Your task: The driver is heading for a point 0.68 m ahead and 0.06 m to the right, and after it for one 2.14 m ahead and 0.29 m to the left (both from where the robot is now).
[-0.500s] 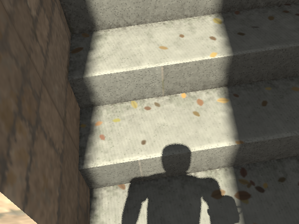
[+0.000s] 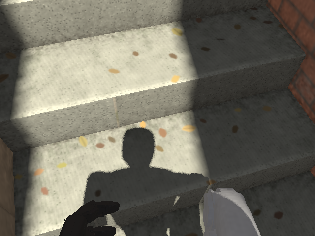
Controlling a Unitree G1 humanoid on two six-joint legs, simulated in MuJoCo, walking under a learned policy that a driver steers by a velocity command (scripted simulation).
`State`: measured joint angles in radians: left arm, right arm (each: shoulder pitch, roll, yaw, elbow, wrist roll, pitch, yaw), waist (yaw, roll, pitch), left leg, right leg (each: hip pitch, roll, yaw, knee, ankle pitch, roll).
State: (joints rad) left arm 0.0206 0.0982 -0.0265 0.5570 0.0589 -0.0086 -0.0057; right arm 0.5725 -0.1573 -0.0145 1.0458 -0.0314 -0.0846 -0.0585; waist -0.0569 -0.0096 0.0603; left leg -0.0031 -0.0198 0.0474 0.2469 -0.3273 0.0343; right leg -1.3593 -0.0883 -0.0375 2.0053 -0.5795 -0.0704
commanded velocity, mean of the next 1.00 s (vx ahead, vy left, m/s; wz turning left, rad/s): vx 0.45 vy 0.00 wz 0.00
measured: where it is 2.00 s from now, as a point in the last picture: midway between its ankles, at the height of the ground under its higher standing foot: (189, 52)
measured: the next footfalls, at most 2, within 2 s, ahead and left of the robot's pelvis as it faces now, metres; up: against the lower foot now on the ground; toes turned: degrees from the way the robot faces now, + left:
right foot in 0.12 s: +0.27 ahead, -0.13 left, +0.17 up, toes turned -7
left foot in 0.64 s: +0.55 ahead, +0.00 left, +0.34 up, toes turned -1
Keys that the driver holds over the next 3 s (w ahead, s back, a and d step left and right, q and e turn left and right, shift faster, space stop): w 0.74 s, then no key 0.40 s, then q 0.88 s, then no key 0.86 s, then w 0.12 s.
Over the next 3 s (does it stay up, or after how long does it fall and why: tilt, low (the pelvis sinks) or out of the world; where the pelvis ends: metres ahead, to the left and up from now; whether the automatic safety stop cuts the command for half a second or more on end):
stays up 0.92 -0.25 0.53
